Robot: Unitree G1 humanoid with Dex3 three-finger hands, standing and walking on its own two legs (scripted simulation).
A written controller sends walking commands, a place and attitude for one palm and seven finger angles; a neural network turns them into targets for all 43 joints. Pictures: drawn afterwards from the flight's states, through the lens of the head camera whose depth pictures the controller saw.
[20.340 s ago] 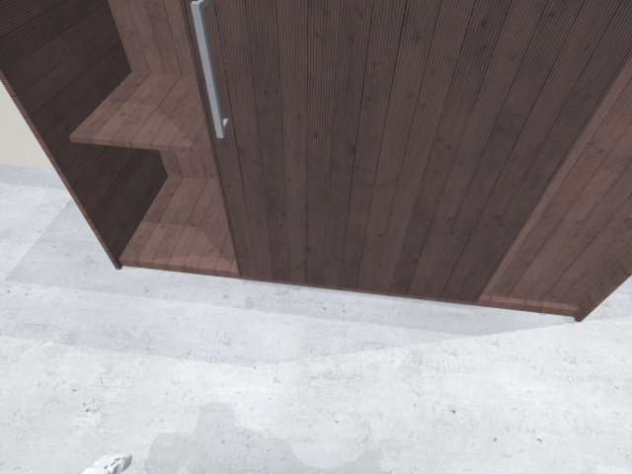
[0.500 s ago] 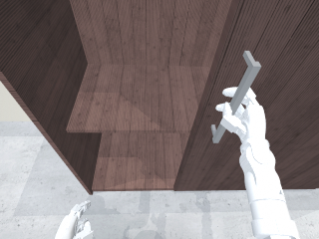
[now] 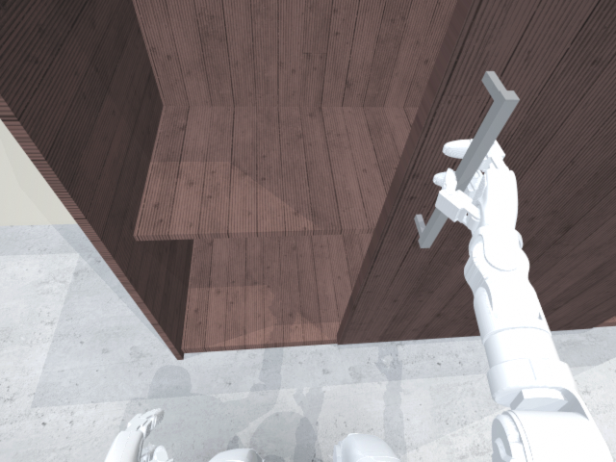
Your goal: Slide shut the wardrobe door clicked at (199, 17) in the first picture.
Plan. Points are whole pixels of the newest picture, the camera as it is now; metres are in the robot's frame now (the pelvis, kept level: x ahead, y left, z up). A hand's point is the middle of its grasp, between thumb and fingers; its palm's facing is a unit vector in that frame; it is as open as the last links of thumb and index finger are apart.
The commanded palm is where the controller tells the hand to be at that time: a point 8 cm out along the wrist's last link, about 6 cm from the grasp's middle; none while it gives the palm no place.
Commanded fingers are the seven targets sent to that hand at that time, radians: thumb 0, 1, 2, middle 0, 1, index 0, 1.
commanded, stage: step sideways, sliding the door along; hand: right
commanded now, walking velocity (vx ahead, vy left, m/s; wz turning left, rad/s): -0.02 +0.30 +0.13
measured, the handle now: (452, 176) +0.47 -0.18 +0.10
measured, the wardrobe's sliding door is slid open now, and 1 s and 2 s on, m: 0.49 0.33 0.00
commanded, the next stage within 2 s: none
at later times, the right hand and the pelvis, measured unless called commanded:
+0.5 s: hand (418, 190) +0.43 -0.12 +0.11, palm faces +0.40 +0.91 -0.11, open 6.2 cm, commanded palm +0.39 -0.09 +0.11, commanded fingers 0.00 -0.90 -0.90 0.45 1.40 0.45 1.40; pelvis +0.03 +0.12 -0.01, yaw -1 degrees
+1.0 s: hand (316, 193) +0.41 +0.01 +0.11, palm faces +0.45 +0.88 -0.12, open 6.3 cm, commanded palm +0.37 +0.05 +0.11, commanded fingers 0.00 -0.90 -0.90 0.45 1.40 0.45 1.40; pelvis +0.06 +0.24 +0.00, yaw -1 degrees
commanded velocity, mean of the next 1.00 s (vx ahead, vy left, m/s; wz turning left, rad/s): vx -0.15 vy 0.28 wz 0.17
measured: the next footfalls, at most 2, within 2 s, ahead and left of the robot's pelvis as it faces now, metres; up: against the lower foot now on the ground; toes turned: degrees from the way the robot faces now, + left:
left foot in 0.48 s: +0.15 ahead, +0.27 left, +0.00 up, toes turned +6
right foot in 0.64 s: +0.07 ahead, -0.04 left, +0.00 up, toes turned -9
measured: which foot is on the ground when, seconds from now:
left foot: down 0.00-0.10, up 0.12-0.46, down 0.48-0.64, up 0.66-0.86, down 0.88-1.00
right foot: down 0.00-0.52, up 0.54-0.62, down 0.64-0.92, up 0.94-1.00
